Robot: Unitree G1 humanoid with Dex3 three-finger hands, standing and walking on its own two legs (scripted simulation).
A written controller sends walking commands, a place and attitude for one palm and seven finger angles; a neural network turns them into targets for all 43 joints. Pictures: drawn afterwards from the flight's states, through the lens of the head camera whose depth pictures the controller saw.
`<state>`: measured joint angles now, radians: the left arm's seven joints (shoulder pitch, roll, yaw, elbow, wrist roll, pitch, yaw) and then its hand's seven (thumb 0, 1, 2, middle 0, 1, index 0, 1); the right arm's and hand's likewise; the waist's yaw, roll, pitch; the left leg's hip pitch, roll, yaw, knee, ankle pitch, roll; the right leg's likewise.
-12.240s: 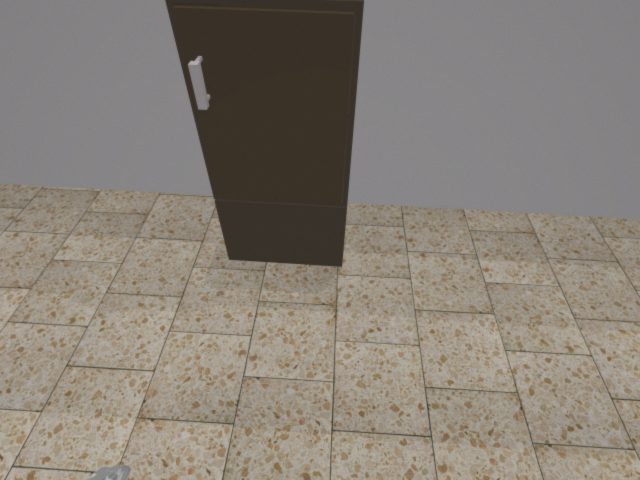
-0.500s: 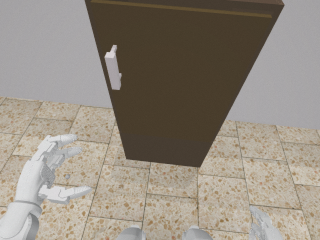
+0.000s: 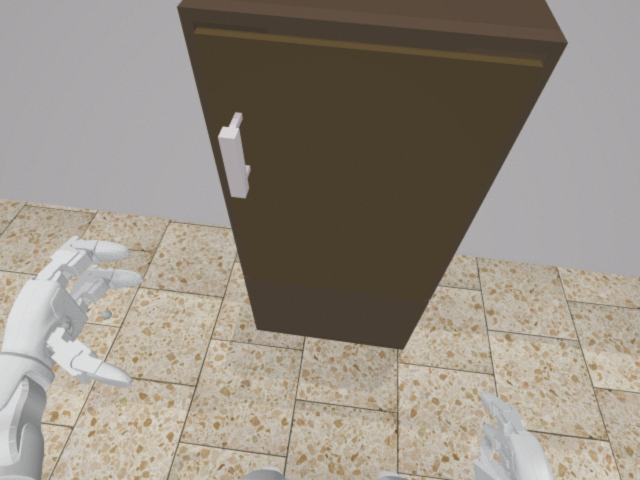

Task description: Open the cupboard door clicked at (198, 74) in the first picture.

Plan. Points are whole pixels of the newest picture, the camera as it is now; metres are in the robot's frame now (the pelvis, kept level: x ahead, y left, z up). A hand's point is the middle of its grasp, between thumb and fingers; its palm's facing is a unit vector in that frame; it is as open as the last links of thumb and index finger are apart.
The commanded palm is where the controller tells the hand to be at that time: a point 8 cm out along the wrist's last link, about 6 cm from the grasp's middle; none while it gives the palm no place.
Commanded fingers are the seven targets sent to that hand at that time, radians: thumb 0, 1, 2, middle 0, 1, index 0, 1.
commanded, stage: raise the hand with hooked fingers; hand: left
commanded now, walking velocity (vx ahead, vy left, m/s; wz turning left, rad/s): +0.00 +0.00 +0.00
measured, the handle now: (238, 155) +0.56 +0.17 +0.06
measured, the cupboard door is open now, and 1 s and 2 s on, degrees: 0 0 0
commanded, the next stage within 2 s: move the hooked fingers beside the handle in 0.60 s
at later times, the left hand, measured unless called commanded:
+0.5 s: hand (107, 300) +0.29 +0.26 +0.08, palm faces -0.02 -1.00 -0.04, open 14.0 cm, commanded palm +0.26 +0.31 +0.08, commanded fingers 0.00 -0.50 0.30 -0.30 -1.20 -0.30 -1.20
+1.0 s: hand (127, 269) +0.33 +0.26 +0.08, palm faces -0.05 -1.00 -0.02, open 14.0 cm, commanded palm +0.31 +0.31 +0.08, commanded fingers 0.00 -0.50 0.30 -0.30 -1.20 -0.30 -1.20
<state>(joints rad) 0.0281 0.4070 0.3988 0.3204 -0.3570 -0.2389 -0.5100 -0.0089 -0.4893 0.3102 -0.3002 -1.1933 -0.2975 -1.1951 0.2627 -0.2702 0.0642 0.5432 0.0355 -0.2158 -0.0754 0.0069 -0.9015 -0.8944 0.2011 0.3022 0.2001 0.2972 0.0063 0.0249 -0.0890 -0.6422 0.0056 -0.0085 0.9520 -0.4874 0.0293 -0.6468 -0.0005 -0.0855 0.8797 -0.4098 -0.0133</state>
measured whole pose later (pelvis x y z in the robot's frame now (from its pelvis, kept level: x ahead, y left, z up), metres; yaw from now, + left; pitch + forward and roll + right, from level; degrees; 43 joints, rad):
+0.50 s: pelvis +0.00 +0.00 +0.01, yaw -1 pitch +10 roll -2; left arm -0.04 0.43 0.45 0.43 -0.36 -0.27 -0.54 -0.01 -0.50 0.30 -0.30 -1.20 -0.30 -1.20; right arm 0.31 -0.29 0.04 0.55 0.04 -0.19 -0.07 0.01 -0.90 -0.89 0.20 0.30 0.20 0.30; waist -0.02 0.02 -0.08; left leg -0.61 0.01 0.01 0.90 -0.46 0.03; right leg -0.63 0.01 -0.07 0.84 -0.38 -0.02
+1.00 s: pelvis -0.01 -0.01 +0.00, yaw +0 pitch +11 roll -2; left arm -0.28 0.47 0.43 0.64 -0.32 -0.27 -0.56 -0.01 -0.50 0.30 -0.30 -1.20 -0.30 -1.20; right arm 0.28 -0.29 0.06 0.58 0.04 -0.19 -0.09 0.01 -0.90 -0.89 0.20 0.30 0.20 0.30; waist -0.03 0.01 -0.07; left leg -0.67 0.01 -0.01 0.93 -0.46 0.02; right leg -0.68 0.00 -0.08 0.87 -0.38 -0.03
